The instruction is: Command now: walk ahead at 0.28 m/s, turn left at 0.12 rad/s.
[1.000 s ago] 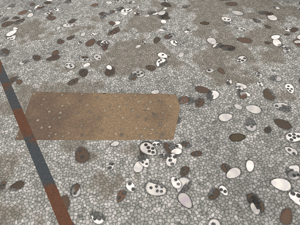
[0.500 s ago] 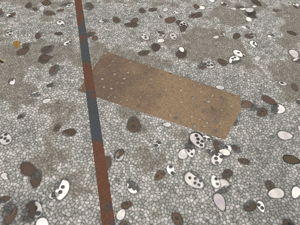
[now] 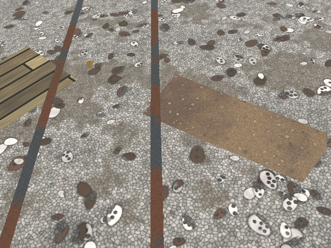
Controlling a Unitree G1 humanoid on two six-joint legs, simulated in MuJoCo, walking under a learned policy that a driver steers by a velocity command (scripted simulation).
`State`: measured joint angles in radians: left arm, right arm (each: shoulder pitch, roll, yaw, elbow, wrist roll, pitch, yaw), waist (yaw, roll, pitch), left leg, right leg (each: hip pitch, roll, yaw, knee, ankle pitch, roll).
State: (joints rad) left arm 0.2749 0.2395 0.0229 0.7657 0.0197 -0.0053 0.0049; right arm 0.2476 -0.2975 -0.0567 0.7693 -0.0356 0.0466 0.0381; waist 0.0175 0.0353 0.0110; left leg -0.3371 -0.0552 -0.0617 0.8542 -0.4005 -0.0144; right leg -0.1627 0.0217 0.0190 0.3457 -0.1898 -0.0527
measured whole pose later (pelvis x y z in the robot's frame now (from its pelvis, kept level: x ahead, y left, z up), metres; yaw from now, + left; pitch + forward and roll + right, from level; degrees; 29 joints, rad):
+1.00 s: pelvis +0.44 -0.02 -0.01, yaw +0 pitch +0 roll -1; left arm 0.44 0.21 0.03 0.98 0.01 -0.09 -0.01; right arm 0.09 -0.24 -0.02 0.86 -0.03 -0.03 0.04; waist 0.05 0.04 0.05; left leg -0.64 0.10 0.03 0.71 0.00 0.02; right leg 0.04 0.10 -0.07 0.18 -0.23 -0.09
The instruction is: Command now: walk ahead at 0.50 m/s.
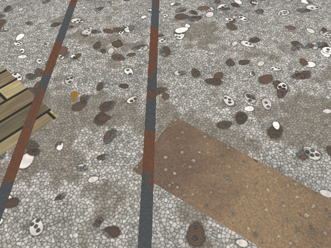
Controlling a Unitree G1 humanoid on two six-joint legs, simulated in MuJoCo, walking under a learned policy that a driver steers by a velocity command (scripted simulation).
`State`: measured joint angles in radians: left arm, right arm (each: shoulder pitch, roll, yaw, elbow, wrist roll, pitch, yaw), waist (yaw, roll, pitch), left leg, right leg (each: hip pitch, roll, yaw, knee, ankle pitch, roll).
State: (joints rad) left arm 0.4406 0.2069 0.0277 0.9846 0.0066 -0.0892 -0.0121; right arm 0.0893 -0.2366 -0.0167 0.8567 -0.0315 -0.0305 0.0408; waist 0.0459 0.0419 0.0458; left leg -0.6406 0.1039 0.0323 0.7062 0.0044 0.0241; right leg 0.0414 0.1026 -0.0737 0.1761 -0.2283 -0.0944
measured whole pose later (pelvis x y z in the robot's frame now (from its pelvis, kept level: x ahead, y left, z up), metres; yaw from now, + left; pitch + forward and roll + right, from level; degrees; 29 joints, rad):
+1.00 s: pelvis +0.55 -0.02 +0.00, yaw -1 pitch +0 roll +0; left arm 0.41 0.19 0.04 1.04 0.01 -0.09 0.00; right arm 0.16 -0.23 -0.05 0.95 -0.03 -0.03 0.03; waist 0.02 0.04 0.03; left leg -0.61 0.11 0.01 0.92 -0.14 0.03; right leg -0.05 0.08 -0.10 0.24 -0.19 -0.10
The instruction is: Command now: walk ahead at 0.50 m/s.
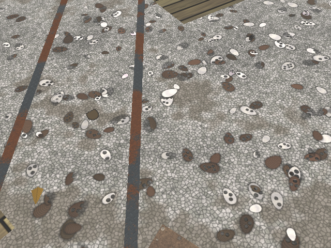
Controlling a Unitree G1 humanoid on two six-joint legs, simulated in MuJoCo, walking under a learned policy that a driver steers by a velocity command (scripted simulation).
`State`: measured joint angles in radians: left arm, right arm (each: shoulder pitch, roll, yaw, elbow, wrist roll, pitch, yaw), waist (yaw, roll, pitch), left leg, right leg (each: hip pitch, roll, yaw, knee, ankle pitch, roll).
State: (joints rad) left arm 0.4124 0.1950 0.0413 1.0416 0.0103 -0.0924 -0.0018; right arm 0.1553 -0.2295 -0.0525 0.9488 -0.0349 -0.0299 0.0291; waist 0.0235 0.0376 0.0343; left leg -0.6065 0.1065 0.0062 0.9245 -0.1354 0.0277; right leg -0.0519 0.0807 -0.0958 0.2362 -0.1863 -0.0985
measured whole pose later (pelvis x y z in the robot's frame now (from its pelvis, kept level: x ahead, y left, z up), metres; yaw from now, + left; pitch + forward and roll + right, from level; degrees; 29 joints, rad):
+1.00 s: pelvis +0.52 -0.04 -0.01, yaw -23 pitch +0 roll +0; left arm 0.27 0.26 0.08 0.94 0.00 -0.03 0.00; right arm 0.18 -0.23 -0.06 0.85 -0.04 -0.06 0.00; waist 0.01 0.02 0.07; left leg -0.52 0.11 -0.01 1.15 -0.31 -0.02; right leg -0.20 0.15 -0.03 0.39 -0.19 -0.15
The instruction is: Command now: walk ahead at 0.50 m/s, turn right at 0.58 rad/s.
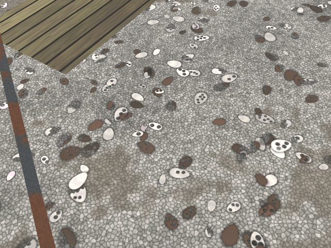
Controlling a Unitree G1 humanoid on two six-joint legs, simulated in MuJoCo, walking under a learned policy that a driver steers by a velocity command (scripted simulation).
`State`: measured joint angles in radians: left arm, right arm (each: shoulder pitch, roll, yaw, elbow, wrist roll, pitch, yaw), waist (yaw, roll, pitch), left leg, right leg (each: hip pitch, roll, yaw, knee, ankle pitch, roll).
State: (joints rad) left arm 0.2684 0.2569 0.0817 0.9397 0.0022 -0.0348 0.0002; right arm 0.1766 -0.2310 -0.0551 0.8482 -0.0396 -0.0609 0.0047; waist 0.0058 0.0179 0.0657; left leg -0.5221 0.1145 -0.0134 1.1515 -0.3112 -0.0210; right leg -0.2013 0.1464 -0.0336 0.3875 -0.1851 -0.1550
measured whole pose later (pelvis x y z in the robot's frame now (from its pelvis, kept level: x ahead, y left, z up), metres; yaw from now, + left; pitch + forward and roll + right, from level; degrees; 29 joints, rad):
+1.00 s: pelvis +0.56 +0.01 +0.00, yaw +15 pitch +1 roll +0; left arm 0.13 0.25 0.02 0.73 0.04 -0.07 0.01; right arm 0.35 -0.31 -0.08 0.82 -0.02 -0.03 0.01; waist -0.05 0.03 0.02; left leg -0.35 -0.07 -0.06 1.08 -0.40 0.07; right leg -0.33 0.01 -0.03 0.48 -0.18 -0.03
